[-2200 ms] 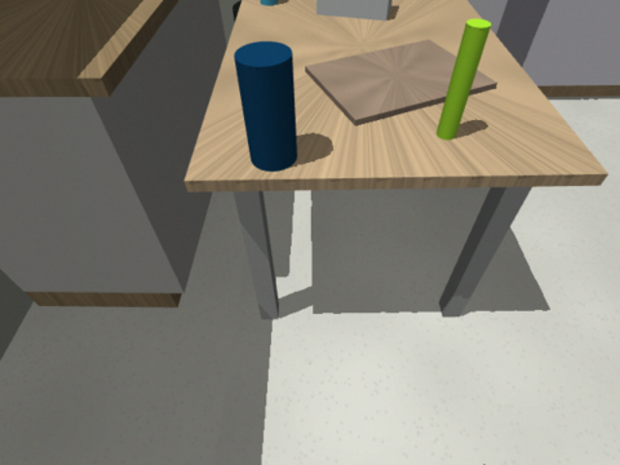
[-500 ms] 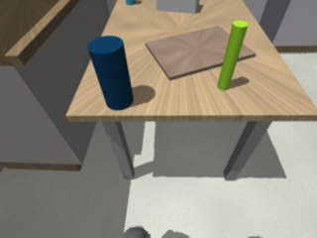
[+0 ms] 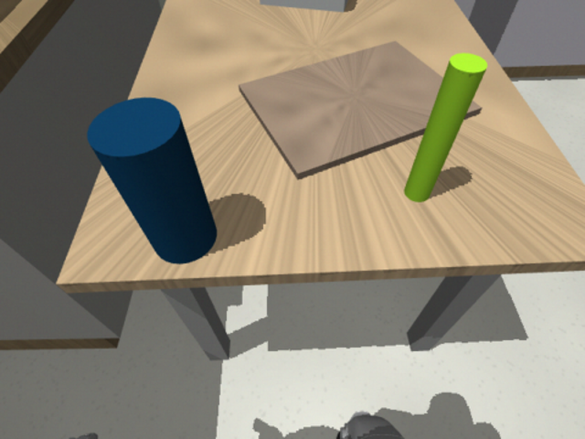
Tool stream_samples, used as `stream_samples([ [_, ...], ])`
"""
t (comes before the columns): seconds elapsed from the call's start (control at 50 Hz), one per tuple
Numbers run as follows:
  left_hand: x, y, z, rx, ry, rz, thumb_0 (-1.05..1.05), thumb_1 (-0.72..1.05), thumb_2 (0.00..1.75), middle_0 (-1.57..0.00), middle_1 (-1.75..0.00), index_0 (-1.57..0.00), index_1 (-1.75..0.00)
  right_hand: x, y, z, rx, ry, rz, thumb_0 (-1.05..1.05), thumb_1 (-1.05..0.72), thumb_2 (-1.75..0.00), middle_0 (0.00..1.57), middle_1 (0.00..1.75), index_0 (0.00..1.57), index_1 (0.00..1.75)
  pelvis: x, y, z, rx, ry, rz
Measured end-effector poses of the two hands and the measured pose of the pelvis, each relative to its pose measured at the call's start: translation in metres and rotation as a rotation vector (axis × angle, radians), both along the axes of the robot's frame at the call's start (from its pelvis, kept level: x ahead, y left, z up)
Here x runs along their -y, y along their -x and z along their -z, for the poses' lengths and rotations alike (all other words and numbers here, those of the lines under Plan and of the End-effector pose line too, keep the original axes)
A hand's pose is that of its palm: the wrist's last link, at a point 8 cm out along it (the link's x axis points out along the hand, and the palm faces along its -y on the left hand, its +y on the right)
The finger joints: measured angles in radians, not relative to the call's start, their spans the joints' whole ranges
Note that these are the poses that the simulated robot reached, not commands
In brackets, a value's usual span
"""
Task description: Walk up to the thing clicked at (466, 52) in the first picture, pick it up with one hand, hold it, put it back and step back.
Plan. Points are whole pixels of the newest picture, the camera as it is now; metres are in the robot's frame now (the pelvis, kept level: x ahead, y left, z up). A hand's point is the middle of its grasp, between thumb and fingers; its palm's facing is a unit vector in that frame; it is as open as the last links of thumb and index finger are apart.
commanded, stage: walk up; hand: right
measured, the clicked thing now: (437, 139) +0.49 -0.20 +0.11
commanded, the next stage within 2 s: stand in 1.58 s
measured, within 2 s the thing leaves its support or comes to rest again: neither
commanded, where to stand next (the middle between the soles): +0.03 +0.01 m, yaw +1 degrees
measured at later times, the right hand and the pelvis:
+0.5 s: hand out of the picture +0.06 -0.27 -0.14, palm faces -0.06 +0.91 -0.41, open 7.4 cm; pelvis -0.01 +0.00 +0.00, yaw +1 degrees
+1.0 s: hand out of the picture +0.09 -0.24 -0.13, palm faces -0.06 +0.95 -0.32, open 7.4 cm; pelvis -0.01 +0.01 +0.03, yaw +1 degrees
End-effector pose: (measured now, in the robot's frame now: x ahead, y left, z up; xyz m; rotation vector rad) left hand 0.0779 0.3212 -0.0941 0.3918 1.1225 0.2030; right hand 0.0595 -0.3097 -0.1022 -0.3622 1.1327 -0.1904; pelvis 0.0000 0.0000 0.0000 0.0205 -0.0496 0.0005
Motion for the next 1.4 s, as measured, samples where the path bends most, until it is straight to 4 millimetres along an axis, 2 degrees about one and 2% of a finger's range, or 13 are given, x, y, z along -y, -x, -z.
stream_samples([
  [0.08,0.019,-0.015,0.001,0.006,-0.011,0.005,0.0,0.9,0.9,-0.21,-0.3,-0.2,-0.3,0.009,-0.018,0.022,-0.02,-0.023,0.03,0.01,-0.91,-0.9,0.21,0.3,0.2,0.3,0.01,-0.006,0.007,0.006,0.019,0.002],
  [0.18,0.035,-0.026,-0.004,0.019,0.002,0.022,0.0,0.9,0.9,-0.21,-0.3,-0.2,-0.3,0.006,-0.029,0.025,-0.032,-0.045,0.024,0.01,-0.91,-0.9,0.21,0.3,0.2,0.3,0.012,-0.005,0.001,-0.013,-0.003,0.005],
  [0.24,0.034,-0.03,-0.003,0.036,0.006,0.023,0.0,0.9,0.9,-0.21,-0.3,-0.21,-0.3,0.005,-0.026,0.023,-0.049,-0.035,0.012,0.01,-0.91,-0.9,0.21,0.3,0.2,0.3,0.01,-0.003,0.001,-0.024,0.0,-0.002],
  [0.32,0.023,-0.031,0.007,0.065,0.023,0.003,0.0,0.9,0.9,-0.21,-0.3,-0.21,-0.3,0.004,-0.015,0.02,-0.075,0.005,-0.003,0.0,-0.91,-0.9,0.21,0.3,0.2,0.3,0.003,0.002,0.007,-0.026,0.009,-0.023],
  [0.38,0.014,-0.025,0.016,0.056,0.041,-0.029,0.0,0.9,0.9,-0.21,-0.3,-0.21,-0.3,0.0,-0.003,0.011,-0.086,0.03,0.002,0.0,-0.91,-0.9,0.21,0.3,0.2,0.3,-0.001,0.007,0.007,-0.008,-0.028,-0.012],
  [0.46,0.01,-0.009,0.017,0.013,0.062,-0.055,0.0,0.9,0.9,-0.21,-0.3,-0.2,-0.3,-0.001,0.005,-0.001,-0.09,0.042,0.007,0.01,-0.91,-0.9,0.21,0.3,0.21,0.3,-0.004,0.007,0.0,-0.006,0.021,-0.022],
  [0.56,0.006,0.015,0.02,-0.033,0.051,-0.083,0.0,0.9,0.9,-0.21,-0.3,-0.2,-0.3,0.002,-0.006,-0.001,-0.055,0.039,0.003,0.01,-0.91,-0.9,0.21,0.3,0.21,0.3,-0.001,0.012,-0.001,0.006,0.04,-0.009],
  [0.64,0.01,0.033,0.013,-0.07,0.05,-0.088,0.0,0.9,0.9,-0.21,-0.3,-0.2,-0.3,-0.006,-0.017,-0.002,-0.023,0.006,-0.01,0.01,-0.91,-0.9,0.21,0.3,0.2,0.3,0.0,0.015,-0.007,0.007,0.024,-0.017],
  [0.76,0.015,0.041,0.002,-0.086,0.059,-0.096,0.01,0.9,0.9,-0.21,-0.3,-0.2,-0.3,-0.018,-0.027,-0.001,-0.022,-0.047,-0.034,0.01,-0.91,-0.9,0.21,0.3,0.2,0.3,-0.002,0.013,-0.016,-0.003,0.021,-0.02],
  [0.92,0.015,0.028,-0.005,-0.073,0.063,-0.101,0.01,0.9,0.9,-0.21,-0.3,-0.2,-0.3,-0.027,-0.026,-0.002,-0.05,-0.069,-0.021,0.01,-0.91,-0.9,0.21,0.3,0.2,0.3,-0.004,0.008,-0.024,-0.006,0.018,-0.018],
  [1.14,0.018,-0.001,-0.006,-0.048,0.077,-0.074,0.0,0.9,0.9,-0.21,-0.3,-0.2,-0.3,-0.019,-0.019,-0.01,-0.073,-0.04,0.028,0.01,-0.91,-0.9,0.21,0.3,0.2,0.3,-0.006,0.002,-0.028,-0.008,0.017,-0.011],
  [1.4,0.02,-0.008,-0.006,-0.073,0.075,-0.07,0.0,0.9,0.9,-0.21,-0.3,-0.2,-0.3,-0.018,-0.02,-0.009,-0.089,-0.044,0.05,0.01,-0.91,-0.9,0.21,0.3,0.2,0.3,-0.006,-0.005,-0.029,-0.012,0.018,-0.008],
])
